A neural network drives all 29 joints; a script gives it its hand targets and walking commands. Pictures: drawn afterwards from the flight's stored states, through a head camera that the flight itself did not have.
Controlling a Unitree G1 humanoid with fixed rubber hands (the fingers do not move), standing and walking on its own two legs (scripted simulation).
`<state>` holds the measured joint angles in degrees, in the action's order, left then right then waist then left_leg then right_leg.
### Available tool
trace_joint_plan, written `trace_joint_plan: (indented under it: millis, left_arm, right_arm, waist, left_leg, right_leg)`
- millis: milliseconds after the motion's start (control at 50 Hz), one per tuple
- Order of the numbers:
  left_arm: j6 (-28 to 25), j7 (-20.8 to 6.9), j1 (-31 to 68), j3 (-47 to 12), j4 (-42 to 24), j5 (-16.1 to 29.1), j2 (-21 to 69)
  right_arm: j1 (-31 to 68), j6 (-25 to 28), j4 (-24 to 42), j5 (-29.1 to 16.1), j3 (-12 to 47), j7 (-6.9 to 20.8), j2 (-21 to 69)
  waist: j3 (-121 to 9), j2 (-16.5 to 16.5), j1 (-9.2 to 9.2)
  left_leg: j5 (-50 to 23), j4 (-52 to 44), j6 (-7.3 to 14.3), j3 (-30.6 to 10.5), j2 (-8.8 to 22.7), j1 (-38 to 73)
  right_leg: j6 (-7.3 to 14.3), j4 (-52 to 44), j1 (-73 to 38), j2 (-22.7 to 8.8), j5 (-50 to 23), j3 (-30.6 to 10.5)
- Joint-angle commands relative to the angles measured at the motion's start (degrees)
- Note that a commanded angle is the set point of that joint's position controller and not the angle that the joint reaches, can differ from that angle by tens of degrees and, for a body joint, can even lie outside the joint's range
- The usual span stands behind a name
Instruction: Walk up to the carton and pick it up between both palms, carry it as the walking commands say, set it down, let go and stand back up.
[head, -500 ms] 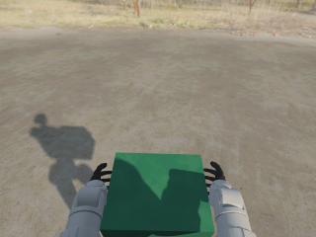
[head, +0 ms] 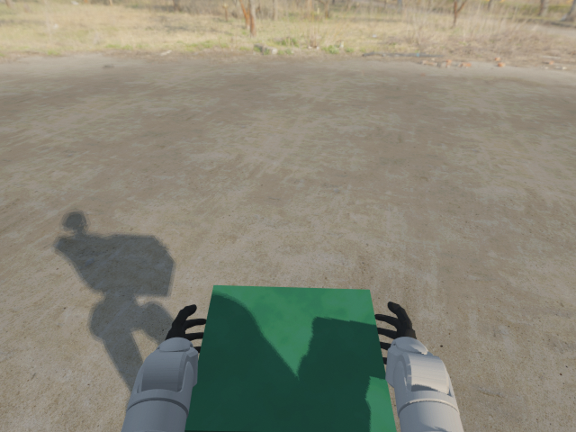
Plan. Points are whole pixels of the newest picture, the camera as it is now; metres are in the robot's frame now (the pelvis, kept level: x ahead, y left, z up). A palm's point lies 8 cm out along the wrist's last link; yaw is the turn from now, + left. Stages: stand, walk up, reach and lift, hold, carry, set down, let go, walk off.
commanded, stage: hold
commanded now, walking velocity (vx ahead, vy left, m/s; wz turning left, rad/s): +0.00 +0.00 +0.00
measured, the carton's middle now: (289, 375) +0.28 +0.00 -0.04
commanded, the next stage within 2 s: carry in 0.12 s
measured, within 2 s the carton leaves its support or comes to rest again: neither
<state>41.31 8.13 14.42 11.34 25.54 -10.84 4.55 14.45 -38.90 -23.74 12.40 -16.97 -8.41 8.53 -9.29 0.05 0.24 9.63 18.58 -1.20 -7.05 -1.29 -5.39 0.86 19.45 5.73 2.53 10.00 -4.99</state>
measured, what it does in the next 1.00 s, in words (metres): walks backwards, turning right: left foot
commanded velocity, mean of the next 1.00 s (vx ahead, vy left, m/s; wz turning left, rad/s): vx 0.00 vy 0.00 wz -0.92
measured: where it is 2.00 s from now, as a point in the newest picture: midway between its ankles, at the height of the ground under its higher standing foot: outside the picture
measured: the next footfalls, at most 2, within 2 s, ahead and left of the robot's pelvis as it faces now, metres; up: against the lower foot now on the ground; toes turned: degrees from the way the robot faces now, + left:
left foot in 0.92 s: +0.02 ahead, +0.06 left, +0.00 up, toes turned -30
right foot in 1.14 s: -0.14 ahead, -0.17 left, +0.00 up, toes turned -53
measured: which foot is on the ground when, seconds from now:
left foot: down 0.00-0.70, up 0.72-0.90, down 0.92-1.00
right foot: down 0.00-0.94, up 0.96-1.00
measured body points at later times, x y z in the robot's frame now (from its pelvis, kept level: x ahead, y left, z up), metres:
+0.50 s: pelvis -0.05 -0.01 -0.04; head -0.12 -0.01 +0.41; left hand +0.29 +0.10 +0.07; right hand +0.24 -0.23 +0.07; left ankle +0.00 +0.13 -0.74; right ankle +0.01 -0.11 -0.75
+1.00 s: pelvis -0.11 -0.01 -0.03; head -0.08 -0.01 +0.42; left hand +0.25 -0.09 +0.04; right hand +0.03 -0.35 +0.06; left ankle -0.02 +0.08 -0.75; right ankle -0.05 -0.12 -0.72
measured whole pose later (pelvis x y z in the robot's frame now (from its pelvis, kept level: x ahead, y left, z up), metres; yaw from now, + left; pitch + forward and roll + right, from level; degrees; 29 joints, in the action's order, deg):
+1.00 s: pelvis -0.11 -0.01 -0.03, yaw -41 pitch +4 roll +1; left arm 66.3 13.1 24.0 15.1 -5.9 -4.6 4.6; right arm 26.8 -61.7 4.1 5.4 -18.3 -14.1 11.6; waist -1.3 -2.8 -1.8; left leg 17.6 37.8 -0.5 9.8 5.2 -23.3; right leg -0.4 44.8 37.5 6.3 18.2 -0.2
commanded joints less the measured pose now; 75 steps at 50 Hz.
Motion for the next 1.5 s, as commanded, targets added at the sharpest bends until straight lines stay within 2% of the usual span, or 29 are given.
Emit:
trace_joint_plan:
  millis: [0,80,100,160,320,360,400,440,500,540,560,600,660,720,760,900,920,940,980,1100,1140,1160,1180,1280,1380,1400,1420,1440,1480]
  left_arm:
    - [-5.0,-28.5,44.6,-29.5,-13.0,16.9,59.3]
    - [-5.0,-28.7,43.9,-29.4,-12.9,16.9,59.3]
    - [-4.8,-27.9,46.4,-33.5,-17.2,18.0,57.9]
    - [-2.4,-26.8,46.8,-34.6,-20.9,18.9,57.4]
    - [8.0,-21.9,60.7,-38.5,-27.2,26.3,59.8]
    - [10.6,-19.9,69.3,-37.7,-27.4,28.2,59.0]
    - [13.1,-16.8,67.9,-33.0,-25.3,28.3,56.8]
    - [15.5,-13.8,68.8,-32.0,-26.7,28.3,56.1]
    - [17.6,-10.6,70.5,-31.6,-29.9,28.0,55.9]
    - [19.1,-10.0,67.4,-31.7,-32.5,27.8,57.2]
    - [19.7,-9.3,67.4,-30.9,-32.5,27.1,55.9]
    - [21.2,-8.2,64.3,-29.6,-31.9,26.7,53.8]
    - [22.4,-7.6,67.7,-29.6,-30.5,28.0,54.2]
    - [23.8,-7.0,62.2,-27.1,-27.9,26.2,52.0]
    - [23.8,-6.3,65.4,-26.5,-29.0,25.2,52.1]
    - [20.6,-6.0,65.2,-32.1,-43.3,25.2,53.9]
    - [20.9,-6.3,61.8,-34.5,-44.3,25.5,55.4]
    - [20.7,-6.6,62.4,-35.9,-45.7,26.3,55.8]
    - [20.0,-6.4,65.0,-37.8,-48.4,27.8,53.0]
    - [21.0,-6.6,62.0,-39.0,-44.0,29.9,52.4]
    - [21.9,-7.1,54.7,-37.6,-40.6,29.7,51.9]
    - [21.9,-7.4,54.8,-36.8,-38.2,29.4,50.8]
    - [22.2,-7.6,52.2,-36.3,-38.9,29.2,51.3]
    - [20.3,-7.7,57.2,-34.7,-42.4,26.2,53.0]
    - [19.6,-7.6,57.3,-36.0,-44.5,25.1,50.8]
    - [19.9,-7.7,56.2,-37.1,-45.2,25.1,51.8]
    - [20.3,-8.0,56.4,-38.6,-46.2,25.5,53.1]
    - [20.3,-7.9,57.6,-38.6,-46.2,25.6,52.3]
    - [20.7,-8.2,57.4,-40.5,-46.5,27.5,51.8]
  right_arm:
    - [38.6,1.5,4.4,-16.7,34.6,30.2,55.2]
    - [39.0,1.4,5.4,-16.9,35.4,29.9,55.6]
    - [42.0,0.9,9.2,-17.8,38.3,28.2,54.3]
    - [39.5,-1.6,10.5,-18.0,38.4,26.4,54.3]
    - [53.0,-10.5,20.9,-20.8,41.3,20.2,52.4]
    - [62.8,-13.2,21.9,-22.5,41.8,17.6,52.0]
    - [62.9,-16.1,21.4,-23.2,40.6,14.8,51.4]
    - [63.1,-18.4,19.5,-23.7,38.8,12.4,52.1]
    - [61.8,-20.9,19.1,-25.0,37.9,9.8,54.5]
    - [59.4,-22.2,21.5,-25.0,37.1,8.6,54.9]
    - [59.8,-22.8,21.5,-25.0,36.8,7.9,54.3]
    - [57.3,-24.3,23.0,-24.5,37.4,6.8,53.5]
    - [58.7,-25.1,23.2,-24.3,36.8,6.1,52.0]
    - [56.9,-26.9,22.9,-23.4,37.1,5.7,50.0]
    - [62.8,-26.9,23.0,-25.5,37.5,6.2,51.0]
    - [60.0,-23.7,32.0,-30.9,43.4,7.9,58.4]
    - [55.7,-23.1,33.8,-29.6,42.4,7.7,57.5]
    - [57.7,-22.4,36.0,-29.4,42.7,7.5,56.8]
    - [54.6,-22.5,36.9,-29.1,43.8,7.5,54.8]
    - [51.8,-22.9,37.9,-26.9,42.8,6.4,48.9]
    - [46.9,-24.1,35.7,-25.4,42.4,6.3,47.9]
    - [47.0,-24.4,35.3,-24.8,42.3,6.4,47.8]
    - [46.5,-24.7,35.4,-25.6,42.2,6.6,48.6]
    - [56.6,-23.6,36.4,-30.4,47.1,8.6,54.9]
    - [55.0,-22.9,35.9,-30.8,47.2,9.0,54.7]
    - [53.0,-22.8,36.6,-30.0,46.3,9.0,53.9]
    - [52.3,-22.3,37.3,-29.2,45.6,8.8,53.7]
    - [53.1,-22.3,38.1,-29.2,45.5,8.8,52.7]
    - [48.7,-22.9,36.4,-27.7,45.3,8.7,52.8]
  waist:
    - [-15.2,0.6,-0.02]
    - [-14.6,-0.3,0.20]
    - [-22.6,-0.7,-0.43]
    - [-25.2,-0.5,-0.75]
    - [-17.5,8.1,0.17]
    - [-15.0,1.8,0.81]
    - [-15.1,-12.1,0.74]
    - [-17.8,-10.8,0.75]
    - [-24.8,-5.9,-1.13]
    - [-25.4,11.4,-1.94]
    - [-24.4,16.2,-1.22]
    - [-21.6,8.4,-1.11]
    - [-22.4,9.2,-0.46]
    - [-24.2,-14.0,1.04]
    - [-24.5,-8.0,0.43]
    - [-29.1,-8.4,-0.58]
    - [-29.3,4.8,-1.76]
    - [-28.6,22.0,-0.87]
    - [-25.1,11.4,-0.53]
    - [-26.5,13.6,-0.87]
    - [-29.4,0.9,1.52]
    - [-31.5,-15.4,1.42]
    - [-32.9,-13.8,1.35]
    - [-29.5,-10.3,0.66]
    - [-29.0,-10.4,-0.08]
    - [-28.3,-1.7,-1.14]
    - [-28.1,17.8,-1.21]
    - [-24.2,18.8,-0.77]
    - [-21.3,8.4,-0.57]
  left_leg:
    - [-11.5,-1.5,0.6,3.8,-4.2,4.9]
    - [-11.3,-1.4,0.8,3.9,-4.3,4.6]
    - [-21.9,11.7,0.1,1.9,9.2,3.2]
    - [-20.6,16.9,0.5,2.9,9.7,0.0]
    - [8.8,10.0,5.0,-4.0,18.5,-7.7]
    - [19.5,14.5,2.2,2.0,14.8,-15.4]
    - [21.6,27.6,-2.0,10.4,4.5,-18.8]
    - [20.8,26.7,-2.1,9.5,1.5,-18.9]
    - [14.5,12.9,1.4,6.3,5.2,-1.7]
    - [12.9,1.0,8.3,-7.9,23.0,9.8]
    - [-3.8,4.0,10.9,-11.3,32.2,8.1]
    - [-25.8,12.1,7.6,2.5,28.0,1.9]
    - [-11.9,22.7,0.6,13.9,20.2,-10.4]
    - [29.2,43.1,-7.1,13.8,6.0,-36.6]
    - [24.0,44.9,-6.4,7.8,6.0,-33.2]
    - [12.9,5.5,0.1,11.0,4.8,3.4]
    - [16.7,-0.5,4.2,1.3,14.7,8.8]
    - [-0.8,3.1,9.4,-12.1,28.7,7.5]
    - [-33.4,9.7,9.5,-1.4,30.8,10.2]
    - [-27.1,22.1,0.9,16.6,22.6,2.6]
    - [-6.1,34.5,-4.7,16.3,17.9,-17.0]
    - [27.7,42.2,-8.1,16.0,9.4,-33.9]
    - [32.3,46.6,-8.6,11.4,6.4,-38.6]
    - [18.6,38.3,-5.6,7.1,4.3,-30.5]
    - [12.8,11.7,-1.2,8.7,3.9,-4.8]
    - [14.5,3.0,2.9,0.9,12.2,4.5]
    - [6.3,1.9,9.2,-13.3,26.1,7.4]
    - [-13.3,5.5,11.6,-12.4,32.5,8.6]
    - [-34.8,12.1,8.1,-0.9,29.0,7.4]
  right_leg:
    - [-1.1,-2.7,-3.2,2.6,-11.1,2.4]
    - [-1.3,-2.7,-3.1,2.5,-10.9,2.4]
    - [-0.3,10.3,-1.5,-10.4,-24.8,-1.3]
    - [0.5,16.1,5.4,-9.5,-28.0,-3.8]
    - [0.0,20.4,25.1,-2.7,15.2,-1.3]
    - [1.1,13.6,22.5,-5.1,17.9,-6.7]
    - [3.7,1.3,21.0,-12.1,11.0,-24.7]
    - [4.7,1.2,16.8,-13.5,4.6,-29.2]
    - [-0.7,7.0,23.0,-6.7,-0.6,-16.9]
    - [-4.9,22.3,37.0,1.8,14.6,-1.6]
    - [-3.6,31.7,39.4,1.0,21.0,3.3]
    - [-2.8,31.3,32.2,-3.1,17.4,5.7]
    - [0.0,18.4,15.2,-1.7,9.3,3.3]
    - [7.9,5.7,-4.3,-19.9,-17.8,-29.8]
    - [8.1,3.4,0.9,-17.7,-1.5,-27.3]
    - [-2.4,1.0,15.9,-5.3,3.4,-9.4]
    - [-6.3,8.3,24.7,-0.3,11.2,-1.9]
    - [-3.0,28.5,30.0,1.1,16.4,2.9]
    - [-2.9,40.1,36.7,-3.0,16.2,5.4]
    - [-1.9,18.5,17.8,-0.3,9.8,9.8]
    - [2.1,12.7,-2.3,-9.4,-17.1,-7.5]
    - [8.3,15.7,-13.4,-20.5,-53.4,-26.5]
    - [9.9,17.3,-16.8,-19.4,-58.8,-26.1]
    - [6.6,10.6,-4.4,-13.3,-21.0,-18.9]
    - [0.7,6.5,11.3,-7.6,-7.7,-14.2]
    - [-3.7,10.3,22.0,-2.5,3.2,-7.6]
    - [-5.4,25.1,29.8,2.3,15.1,0.8]
    - [-4.0,37.2,37.1,0.3,19.6,4.5]
    - [-3.6,39.3,35.8,-3.5,17.4,4.8]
